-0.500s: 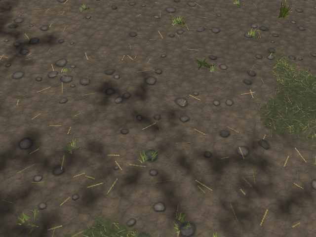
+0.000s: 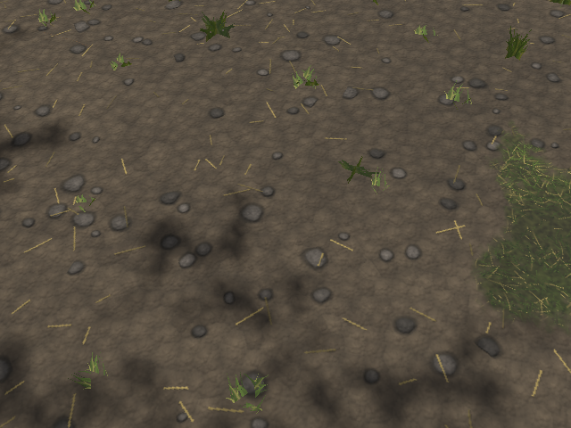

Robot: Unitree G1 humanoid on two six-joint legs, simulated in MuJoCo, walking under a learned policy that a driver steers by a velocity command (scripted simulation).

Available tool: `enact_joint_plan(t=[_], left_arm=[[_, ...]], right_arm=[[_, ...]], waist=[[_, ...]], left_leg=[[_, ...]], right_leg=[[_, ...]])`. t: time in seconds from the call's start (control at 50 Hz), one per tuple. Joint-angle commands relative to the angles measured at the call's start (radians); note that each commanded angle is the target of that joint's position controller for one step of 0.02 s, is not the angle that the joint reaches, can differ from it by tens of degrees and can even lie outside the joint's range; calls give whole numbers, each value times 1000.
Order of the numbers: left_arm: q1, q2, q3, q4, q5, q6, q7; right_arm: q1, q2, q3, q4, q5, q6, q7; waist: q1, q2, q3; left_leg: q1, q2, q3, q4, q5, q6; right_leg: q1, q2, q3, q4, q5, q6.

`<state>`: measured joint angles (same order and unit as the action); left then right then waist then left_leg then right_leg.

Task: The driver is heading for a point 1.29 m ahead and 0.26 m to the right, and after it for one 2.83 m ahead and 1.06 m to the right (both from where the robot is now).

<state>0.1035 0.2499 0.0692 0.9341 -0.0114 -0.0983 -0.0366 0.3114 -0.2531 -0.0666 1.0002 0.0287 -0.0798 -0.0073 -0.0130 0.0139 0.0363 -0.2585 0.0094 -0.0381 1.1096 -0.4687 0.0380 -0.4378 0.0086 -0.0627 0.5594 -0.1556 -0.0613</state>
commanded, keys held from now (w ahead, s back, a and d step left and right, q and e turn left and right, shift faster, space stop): w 0.54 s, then w+e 0.46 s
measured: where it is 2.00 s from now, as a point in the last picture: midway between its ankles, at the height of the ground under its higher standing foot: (356, 210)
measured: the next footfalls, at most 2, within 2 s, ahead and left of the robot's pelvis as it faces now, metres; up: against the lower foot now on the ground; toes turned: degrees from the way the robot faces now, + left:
left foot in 0.46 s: +0.45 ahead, +0.15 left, +0.00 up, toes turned +3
right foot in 1.04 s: +0.74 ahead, -0.10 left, +0.00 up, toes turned -16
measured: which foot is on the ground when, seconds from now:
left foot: up 0.00-0.44, down 0.46-1.00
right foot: down 0.00-0.48, up 0.50-1.00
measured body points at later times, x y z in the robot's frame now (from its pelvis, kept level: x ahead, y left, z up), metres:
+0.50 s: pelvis +0.29 +0.04 -0.01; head +0.32 +0.05 +0.44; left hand +0.25 +0.32 -0.15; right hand +0.49 -0.20 -0.10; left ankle +0.41 +0.14 -0.73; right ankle +0.10 -0.09 -0.70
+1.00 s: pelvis +0.57 +0.03 +0.00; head +0.59 +0.02 +0.45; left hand +0.79 +0.23 -0.11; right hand +0.52 -0.24 -0.14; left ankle +0.41 +0.15 -0.73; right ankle +0.70 -0.10 -0.71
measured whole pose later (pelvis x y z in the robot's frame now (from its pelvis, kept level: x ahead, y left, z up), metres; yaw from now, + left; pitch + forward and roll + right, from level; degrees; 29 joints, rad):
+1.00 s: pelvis +0.57 +0.03 +0.00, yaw -11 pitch +2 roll +2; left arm 0.05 0.23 0.06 0.84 -0.02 -0.04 -0.06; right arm 0.31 -0.25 -0.07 0.99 0.00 -0.06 -0.03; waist -0.05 -0.02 0.02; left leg 0.13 0.00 0.25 0.26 -0.41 -0.01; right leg -0.60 -0.04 -0.06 0.62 -0.07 -0.09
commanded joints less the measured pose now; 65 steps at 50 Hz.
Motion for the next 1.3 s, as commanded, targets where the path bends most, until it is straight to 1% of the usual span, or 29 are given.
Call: enact_joint_plan(t=[0.02, 0.06, 0.1, 0.16, 0.26, 0.34, 0.4, 0.44, 0.46, 0.48, 0.5, 0.52, 0.54, 0.56, 0.58, 0.62, 0.7, 0.82, 0.92, 0.98, 1.02, 1.04, 1.06, 1.08, 1.1, 1.12, 1.16, 1.22, 1.3], left_arm=[[90, 104, 16, -14, 17, -11, 4], [83, 76, 5, -5, 27, -15, 3], [114, 104, 9, 8, 19, -17, 13], [165, 136, 16, 23, 16, -12, 34], [233, 136, 12, 42, 4, -2, 45], [302, 143, 17, 76, -2, 15, 46], [298, 162, 28, 85, -6, 30, 52], [251, 176, 33, 73, -9, 39, 54], [239, 153, 24, 64, -6, 43, 54], [258, 117, 7, 41, 15, 43, 54], [379, -19, -30, 42, 10, 19, 41], [297, 91, -6, 44, -14, -5, 35], [200, 136, 6, 11, -36, -21, 32], [158, 134, 7, 5, -38, -23, 39], [142, 128, 15, 8, -26, -15, 45], [191, 87, 17, 22, -25, 17, 46], [128, 71, 22, -4, -20, 46, 50], [-27, 46, 14, -64, -7, 36, 21], [-157, 29, -3, -148, -8, 38, -10], [-121, 66, 12, -180, -10, 41, -30], [87, 141, 52, -146, -16, 44, -28], [255, 216, 88, -110, -15, 49, -11], [302, 313, 107, -99, -19, 54, 8], [317, 291, 90, -122, -7, 44, 7], [299, 221, 71, -122, 2, 36, 10], [237, 172, 59, -133, -4, 28, 11], [112, 111, 39, -170, -1, 22, 11], [109, 145, 43, -188, -1, 21, 27], [164, 186, 55, -189, -8, 30, 50]], right_arm=[[-75, -117, -27, -87, 0, -35, -10], [-33, -82, -29, -78, -4, -11, -11], [-51, -64, -28, -83, -8, 4, -12], [-158, -66, -29, -119, -22, 8, -12], [-312, -37, -14, -157, -16, -1, 7], [-415, -38, -2, -194, -8, -9, 29], [-411, -66, -6, -210, -4, -19, 46], [-269, -117, -30, -174, -8, -22, 45], [-96, -164, -55, -118, -12, -21, 39], [88, -241, -75, -80, -26, -18, 28], [120, -279, -78, -60, -22, -15, 36], [99, -184, -50, -69, -14, -17, 37], [11, -147, -37, -85, -14, -22, 33], [-72, -125, -28, -105, -23, -25, 31], [-121, -94, -20, -110, -34, -30, 32], [-139, -62, -11, -98, -46, -38, 34], [-91, -111, -23, -70, -50, -45, 12], [-55, -121, -18, -62, -44, -38, -13], [36, -145, -27, -32, -29, -3, -19], [0, -185, -39, -54, -20, 21, -30], [-35, -208, -44, -73, -17, 37, -39], [-46, -205, -40, -90, -19, 32, -40], [22, -66, -1, -134, -54, 6, -22], [-14, -76, 8, -166, -22, -45, -3], [-121, -130, -7, -193, 14, -76, 11], [-149, -131, -5, -199, 16, -90, 13], [-147, -147, -23, -186, -24, -76, 0], [-135, -118, -24, -205, -38, -37, -4], [-286, -80, -7, -256, -43, -29, -4]], waist=[[52, -64, -95], [8, -98, -87], [1, -86, -54], [21, -57, -17], [67, -70, 18], [99, -70, 56], [68, -90, 46], [-21, -115, -46], [-96, -96, -149], [-141, 35, -303], [-61, 299, -417], [-100, 189, -370], [-88, 149, -233], [-56, 55, -158], [-28, 30, -103], [18, 67, -82], [20, 39, -14], [-23, 29, 25], [-64, 16, 67], [-10, 69, 11], [112, 93, -108], [193, 36, -197], [109, -215, -279], [115, -200, -413], [145, -133, -315], [112, -68, -214], [27, -1, -114], [-13, -26, -80], [36, -66, -42]], left_leg=[[-428, 110, -37, 131, 148, 28], [-335, 142, -43, 64, 197, 27], [-356, 154, -30, -13, 229, 10], [-453, 156, -20, -176, 369, -26], [-409, 107, 33, -450, 579, -34], [-431, 83, 43, -558, 548, -20], [-391, 64, 44, -603, 447, 17], [-169, 5, 92, -624, 404, 54], [73, -6, 96, -619, 427, 84], [393, 192, -137, -589, 431, 149], [678, 389, -622, -732, 215, 305], [643, 357, -652, -799, 98, 263], [516, 329, -506, -817, 134, 221], [363, 304, -386, -844, 234, 200], [238, 277, -297, -877, 309, 188], [125, 242, -188, -934, 353, 169], [97, 240, -54, -998, 434, 167], [141, 199, 142, -1020, 527, 111], [359, 264, 199, -935, 686, 104], [410, 282, 241, -775, 1116, 79], [356, 256, 265, -481, 1299, 46], [160, 215, 269, -213, 1088, 4], [-281, 33, 235, 153, 213, -60], [-475, -77, -1, 340, -128, -59], [-577, -6, -68, 339, -52, -29], [-567, 43, -59, 250, 37, -12], [-422, 101, -48, 87, 115, -27], [-346, 110, -26, -58, 158, -73], [-302, 56, 2, -378, 423, -105]], right_leg=[[390, -282, 420, -328, -41, -160], [292, -247, 334, -377, 28, -157], [261, -241, 279, -418, 75, -169], [297, -240, 229, -446, 152, -170], [324, -191, 119, -456, 174, -128], [446, -234, 113, -414, 193, -130], [532, -280, 121, -341, 320, -111], [532, -257, 91, -184, 621, -82], [456, -202, 52, 13, 659, -53], [227, -136, 9, 342, 338, -18], [-154, 57, 65, 656, -380, 36], [-265, 9, 192, 766, -428, 14], [-328, -40, 169, 774, -339, -4], [-289, -95, 146, 735, -243, -5], [-244, -126, 145, 679, -183, -2], [-147, -158, 164, 617, -131, -2], [-247, -156, 193, 491, 4, 23], [-243, -119, 108, 192, 283, 31], [-325, -96, 40, 75, 181, 3], [-195, -25, -45, 65, 24, -42], [93, 51, -74, 26, -2, -97], [391, 11, 46, -34, 39, -147], [740, -239, 534, -68, -16, -300], [881, -363, 924, -237, -80, -409], [836, -321, 774, -255, -35, -342], [692, -273, 617, -251, 33, -297], [414, -200, 453, -287, 191, -251], [253, -172, 389, -333, 274, -253], [161, -95, 296, -333, 219, -195]])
